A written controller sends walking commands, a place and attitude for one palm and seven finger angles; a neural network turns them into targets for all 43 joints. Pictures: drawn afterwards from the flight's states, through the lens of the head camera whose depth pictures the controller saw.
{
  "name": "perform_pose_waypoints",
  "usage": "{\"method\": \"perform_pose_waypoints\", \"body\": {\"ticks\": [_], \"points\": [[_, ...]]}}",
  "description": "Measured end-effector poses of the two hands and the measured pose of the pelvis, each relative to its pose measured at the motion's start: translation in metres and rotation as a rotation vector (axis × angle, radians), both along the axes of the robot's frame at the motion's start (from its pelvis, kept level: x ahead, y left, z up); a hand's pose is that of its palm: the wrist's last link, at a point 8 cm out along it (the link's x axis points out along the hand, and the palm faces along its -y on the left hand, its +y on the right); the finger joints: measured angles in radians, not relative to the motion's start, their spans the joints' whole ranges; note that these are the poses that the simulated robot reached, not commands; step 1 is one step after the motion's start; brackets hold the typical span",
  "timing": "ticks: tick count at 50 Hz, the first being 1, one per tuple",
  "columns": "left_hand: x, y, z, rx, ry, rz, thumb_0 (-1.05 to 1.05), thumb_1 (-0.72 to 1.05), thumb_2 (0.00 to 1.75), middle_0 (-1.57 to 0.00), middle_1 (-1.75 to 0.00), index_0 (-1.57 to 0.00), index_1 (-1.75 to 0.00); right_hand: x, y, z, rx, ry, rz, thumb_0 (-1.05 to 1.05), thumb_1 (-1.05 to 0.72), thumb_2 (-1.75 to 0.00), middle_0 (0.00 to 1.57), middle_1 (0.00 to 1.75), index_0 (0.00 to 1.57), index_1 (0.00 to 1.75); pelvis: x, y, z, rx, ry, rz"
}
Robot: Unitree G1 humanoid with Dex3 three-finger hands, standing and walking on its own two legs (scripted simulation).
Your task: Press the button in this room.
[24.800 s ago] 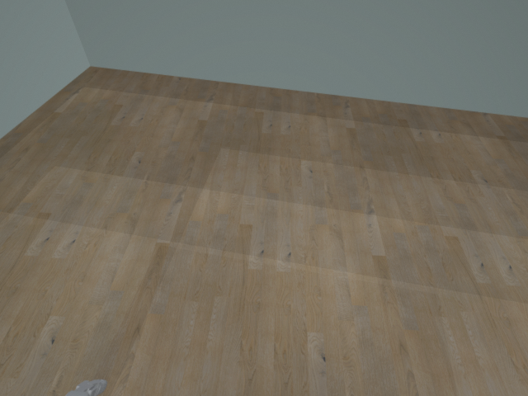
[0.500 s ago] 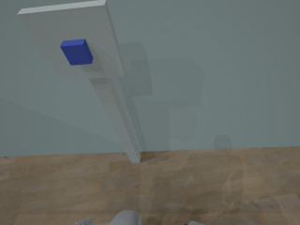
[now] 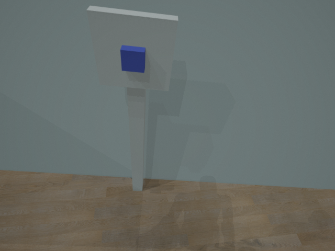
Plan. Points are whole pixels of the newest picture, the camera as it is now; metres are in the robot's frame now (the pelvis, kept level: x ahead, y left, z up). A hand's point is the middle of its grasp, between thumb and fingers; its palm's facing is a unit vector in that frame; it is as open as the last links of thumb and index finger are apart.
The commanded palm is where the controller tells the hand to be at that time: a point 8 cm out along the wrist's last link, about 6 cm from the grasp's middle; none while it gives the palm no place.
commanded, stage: come to a stop and stand still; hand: left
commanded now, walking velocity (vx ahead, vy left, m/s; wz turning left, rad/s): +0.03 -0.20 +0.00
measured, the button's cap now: (133, 58) +0.55 +0.15 +0.17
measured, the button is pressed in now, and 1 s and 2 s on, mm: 0 0 0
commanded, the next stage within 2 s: look again from close up in 0.68 s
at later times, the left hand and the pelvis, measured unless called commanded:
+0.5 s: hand (128, 249) +0.17 +0.10 -0.17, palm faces -0.04 -0.98 -0.19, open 7.3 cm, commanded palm none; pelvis +0.04 -0.05 -0.01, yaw +0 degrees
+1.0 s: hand out of the picture +0.01 +0.23 -0.20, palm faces +0.04 -0.97 -0.24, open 7.3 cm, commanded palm none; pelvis +0.01 +0.03 -0.02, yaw +0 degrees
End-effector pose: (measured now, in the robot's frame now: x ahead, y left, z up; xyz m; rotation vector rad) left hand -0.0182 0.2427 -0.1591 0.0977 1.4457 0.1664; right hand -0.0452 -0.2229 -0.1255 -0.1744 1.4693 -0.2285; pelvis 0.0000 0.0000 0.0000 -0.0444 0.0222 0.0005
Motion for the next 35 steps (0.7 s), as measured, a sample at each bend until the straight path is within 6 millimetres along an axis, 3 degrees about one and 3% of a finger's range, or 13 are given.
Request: {"method": "perform_pose_waypoints", "body": {"ticks": [4,8,13,18,21,25,29,35], "points": [[0.000,-0.001,-0.003,-0.013,0.063,-0.029,0.00,0.91,0.90,-0.19,-0.29,-0.20,-0.30,-0.021,0.020,0.000,0.013,0.056,-0.053,0.01,-0.90,-0.90,0.20,0.30,0.20,0.30,0.007,0.002,-0.001,0.005,0.010,-0.022],[0.021,-0.009,-0.006,-0.023,0.080,-0.066,0.00,0.91,0.90,-0.19,-0.29,-0.20,-0.30,-0.039,0.031,0.001,0.025,0.114,-0.103,0.01,-0.90,-0.90,0.21,0.30,0.20,0.30,0.013,-0.002,-0.003,0.006,0.014,-0.030],[0.077,-0.031,-0.007,-0.027,-0.012,-0.116,0.00,0.91,0.90,-0.19,-0.29,-0.20,-0.30,-0.055,0.029,-0.002,0.055,0.189,-0.147,0.01,-0.90,-0.90,0.21,0.30,0.20,0.30,0.020,-0.013,-0.006,0.015,0.013,-0.025],[0.146,-0.060,-0.002,0.001,-0.175,-0.160,0.00,0.92,0.90,-0.19,-0.29,-0.20,-0.30,-0.055,0.009,-0.019,0.096,0.224,-0.177,0.01,-0.90,-0.90,0.21,0.30,0.20,0.30,0.033,-0.034,-0.017,0.044,0.003,-0.026],[0.171,-0.077,0.006,0.020,-0.263,-0.168,0.00,0.92,0.90,-0.19,-0.29,-0.20,-0.30,-0.038,-0.009,-0.031,0.113,0.203,-0.168,0.01,-0.90,-0.90,0.21,0.30,0.20,0.30,0.040,-0.045,-0.019,0.029,-0.012,-0.006],[0.176,-0.090,0.017,0.026,-0.314,-0.148,0.00,0.91,0.90,-0.19,-0.29,-0.20,-0.30,0.009,-0.035,-0.037,0.102,0.107,-0.116,0.01,-0.90,-0.90,0.20,0.30,0.20,0.30,0.042,-0.054,-0.013,0.043,-0.031,0.008],[0.159,-0.092,0.018,0.030,-0.297,-0.109,-0.01,0.91,0.90,-0.20,-0.29,-0.20,-0.30,0.061,-0.053,-0.040,0.079,-0.015,-0.054,0.01,-0.91,-0.90,0.20,0.30,0.19,0.30,0.039,-0.054,-0.012,0.049,-0.043,0.008],[0.121,-0.057,0.015,0.077,-0.239,-0.052,-0.02,0.93,0.90,-0.20,-0.30,-0.21,-0.30,0.122,-0.057,-0.035,0.050,-0.154,0.032,0.01,-0.91,-0.90,0.20,0.30,0.19,0.30,0.030,-0.043,-0.013,0.045,-0.047,0.005]]}}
